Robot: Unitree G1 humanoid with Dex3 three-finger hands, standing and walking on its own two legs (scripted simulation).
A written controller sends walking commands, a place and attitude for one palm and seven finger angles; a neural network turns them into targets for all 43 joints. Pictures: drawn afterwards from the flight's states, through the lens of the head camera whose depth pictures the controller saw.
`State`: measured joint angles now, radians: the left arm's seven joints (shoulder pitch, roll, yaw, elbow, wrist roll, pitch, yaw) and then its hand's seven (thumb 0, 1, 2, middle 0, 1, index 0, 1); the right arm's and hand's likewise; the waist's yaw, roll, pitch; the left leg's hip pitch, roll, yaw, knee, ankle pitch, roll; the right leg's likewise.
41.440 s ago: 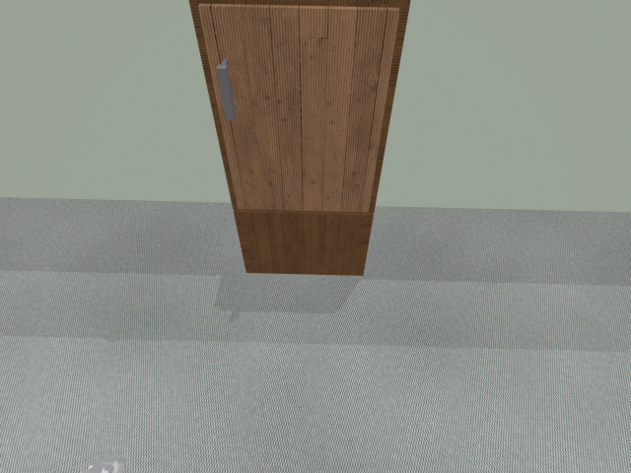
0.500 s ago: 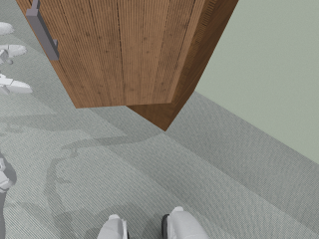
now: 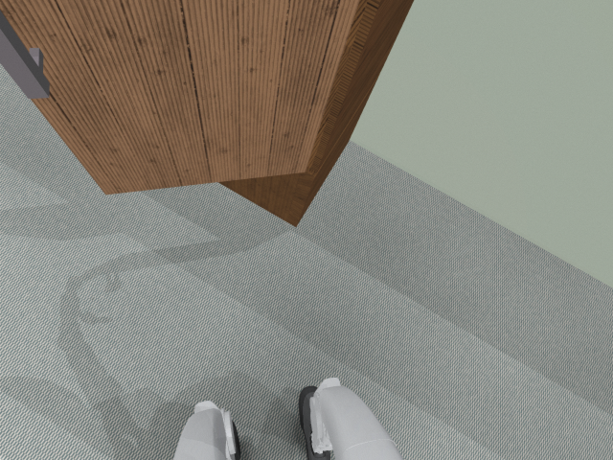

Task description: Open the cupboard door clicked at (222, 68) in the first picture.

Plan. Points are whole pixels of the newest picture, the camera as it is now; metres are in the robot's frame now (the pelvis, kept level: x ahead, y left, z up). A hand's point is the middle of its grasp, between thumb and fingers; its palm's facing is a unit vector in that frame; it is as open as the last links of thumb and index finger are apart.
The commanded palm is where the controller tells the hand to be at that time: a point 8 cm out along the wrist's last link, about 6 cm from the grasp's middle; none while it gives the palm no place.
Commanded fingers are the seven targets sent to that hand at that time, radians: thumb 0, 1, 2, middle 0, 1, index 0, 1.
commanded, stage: move the hooked fingers beside the handle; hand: left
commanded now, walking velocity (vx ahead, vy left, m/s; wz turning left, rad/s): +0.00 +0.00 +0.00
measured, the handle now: (7, 30) +0.58 +0.25 +0.10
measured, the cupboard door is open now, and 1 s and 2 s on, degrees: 41 41 41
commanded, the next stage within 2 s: slide the fingers in behind the handle in 0.60 s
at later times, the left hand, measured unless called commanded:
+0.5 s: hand out of the picture +0.52 +0.29 +0.11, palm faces +0.07 -1.00 -0.01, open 14.0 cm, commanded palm +0.50 +0.33 +0.09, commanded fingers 0.00 -0.50 0.30 -0.30 -1.20 -0.30 -1.20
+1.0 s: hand out of the picture +0.52 +0.28 +0.10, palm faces +0.04 -1.00 +0.00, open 14.0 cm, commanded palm +0.51 +0.31 +0.09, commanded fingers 0.00 -0.50 0.30 -0.30 -1.20 -0.30 -1.20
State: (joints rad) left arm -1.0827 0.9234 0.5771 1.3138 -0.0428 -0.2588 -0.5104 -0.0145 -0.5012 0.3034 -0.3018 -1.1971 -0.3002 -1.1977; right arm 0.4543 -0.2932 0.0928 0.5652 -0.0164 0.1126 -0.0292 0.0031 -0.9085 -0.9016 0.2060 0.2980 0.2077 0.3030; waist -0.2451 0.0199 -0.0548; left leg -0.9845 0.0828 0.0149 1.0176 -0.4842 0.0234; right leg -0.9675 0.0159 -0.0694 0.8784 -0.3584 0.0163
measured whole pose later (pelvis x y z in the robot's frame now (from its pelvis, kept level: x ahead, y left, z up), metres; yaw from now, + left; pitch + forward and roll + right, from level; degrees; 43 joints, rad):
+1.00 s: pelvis -0.01 +0.00 +0.00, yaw +1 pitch +24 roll -5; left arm -1.07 0.82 0.51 1.28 -0.07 -0.29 -0.46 -0.02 -0.50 0.30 -0.30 -1.20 -0.30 -1.20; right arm 0.42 -0.29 0.08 0.59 -0.02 0.10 -0.03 0.00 -0.91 -0.90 0.21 0.30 0.21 0.30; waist -0.23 0.01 -0.06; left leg -0.97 0.08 -0.01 1.03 -0.47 0.02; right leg -0.95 0.01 -0.09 0.89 -0.36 0.01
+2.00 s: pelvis +0.00 -0.01 +0.01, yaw +1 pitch +23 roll -4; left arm -1.00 0.64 0.48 1.23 -0.06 -0.34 -0.30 -0.02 -0.50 0.30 -0.30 -1.20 -0.30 -1.20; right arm 0.42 -0.27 0.06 0.59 -0.03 0.09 0.00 0.00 -0.91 -0.90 0.21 0.30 0.21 0.30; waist -0.22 0.03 -0.08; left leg -0.90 0.07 0.01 0.99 -0.48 0.01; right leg -0.90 0.01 -0.07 0.88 -0.38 0.01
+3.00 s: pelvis +0.01 -0.01 +0.00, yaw +1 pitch +24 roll -4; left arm -1.03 0.65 0.46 1.25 -0.06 -0.33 -0.28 0.00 0.67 0.81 -0.39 -1.32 -0.38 -1.32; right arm 0.44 -0.27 0.06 0.61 -0.03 0.08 0.00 0.00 -0.91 -0.90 0.21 0.30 0.21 0.30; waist -0.22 0.03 -0.08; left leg -0.93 0.07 0.00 0.99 -0.49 0.01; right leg -0.92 0.01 -0.07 0.88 -0.38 0.01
